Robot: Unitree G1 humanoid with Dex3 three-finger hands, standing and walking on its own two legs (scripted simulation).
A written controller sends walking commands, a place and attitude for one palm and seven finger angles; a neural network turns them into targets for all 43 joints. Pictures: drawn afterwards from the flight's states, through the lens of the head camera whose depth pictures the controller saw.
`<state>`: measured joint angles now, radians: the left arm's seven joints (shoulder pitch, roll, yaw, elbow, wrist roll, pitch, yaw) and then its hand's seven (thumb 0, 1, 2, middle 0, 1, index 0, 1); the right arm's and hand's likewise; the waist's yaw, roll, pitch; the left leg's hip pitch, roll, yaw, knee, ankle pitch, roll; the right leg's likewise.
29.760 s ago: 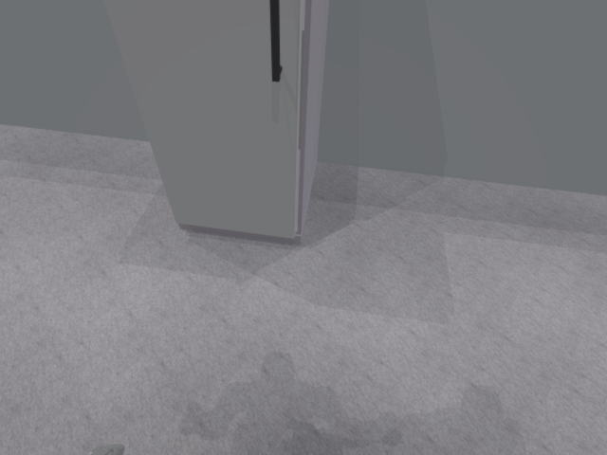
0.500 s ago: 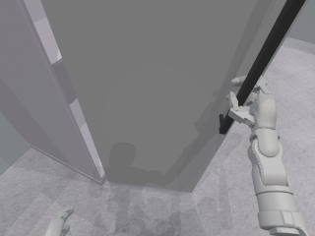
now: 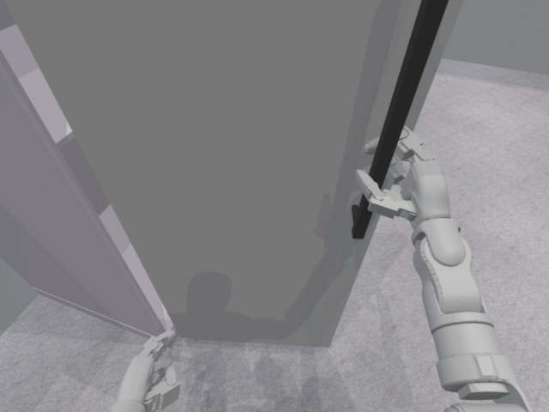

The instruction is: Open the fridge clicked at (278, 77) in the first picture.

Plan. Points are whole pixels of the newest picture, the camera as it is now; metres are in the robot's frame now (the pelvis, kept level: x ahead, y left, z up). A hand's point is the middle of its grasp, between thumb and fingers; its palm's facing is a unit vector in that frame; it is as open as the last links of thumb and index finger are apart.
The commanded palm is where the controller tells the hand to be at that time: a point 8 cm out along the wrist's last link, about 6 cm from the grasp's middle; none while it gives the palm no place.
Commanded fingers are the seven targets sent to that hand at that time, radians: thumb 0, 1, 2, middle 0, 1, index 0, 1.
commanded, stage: loosen the grip on the handle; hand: right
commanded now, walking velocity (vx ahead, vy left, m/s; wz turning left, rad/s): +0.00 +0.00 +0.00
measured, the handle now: (390, 114) +0.42 -0.11 +0.25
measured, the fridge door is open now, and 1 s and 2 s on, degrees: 74 74 74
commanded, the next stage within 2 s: slip the hand off the handle in 0.46 s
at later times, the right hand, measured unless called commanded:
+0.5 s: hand (379, 202) +0.37 -0.12 +0.14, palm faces -0.03 +0.98 -0.18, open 14.3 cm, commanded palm +0.35 -0.17 +0.15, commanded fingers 0.00 0.55 -0.20 0.25 1.15 0.25 1.15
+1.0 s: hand (419, 210) +0.37 -0.18 +0.13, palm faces -0.04 +0.98 -0.20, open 14.7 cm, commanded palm +0.34 -0.23 +0.14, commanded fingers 0.00 0.55 -0.20 0.25 1.15 0.25 1.15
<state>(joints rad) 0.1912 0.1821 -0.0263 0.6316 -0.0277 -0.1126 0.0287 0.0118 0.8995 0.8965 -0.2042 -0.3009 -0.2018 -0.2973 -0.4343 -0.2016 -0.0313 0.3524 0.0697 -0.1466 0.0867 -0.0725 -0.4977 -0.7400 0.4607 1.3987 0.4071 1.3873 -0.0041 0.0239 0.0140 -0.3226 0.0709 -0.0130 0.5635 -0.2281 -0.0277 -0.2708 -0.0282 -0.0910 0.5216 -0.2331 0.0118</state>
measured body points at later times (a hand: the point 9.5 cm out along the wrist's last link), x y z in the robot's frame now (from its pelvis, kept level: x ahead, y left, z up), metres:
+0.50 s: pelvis +0.02 +0.03 -0.01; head +0.04 +0.04 +0.44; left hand +0.15 +0.28 -0.11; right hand +0.36 -0.17 +0.15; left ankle +0.04 +0.15 -0.73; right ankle +0.03 -0.12 -0.73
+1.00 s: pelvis +0.03 +0.01 -0.01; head +0.05 +0.02 +0.44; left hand +0.20 +0.24 -0.10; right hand +0.36 -0.23 +0.14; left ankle +0.04 +0.15 -0.73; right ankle +0.03 -0.12 -0.73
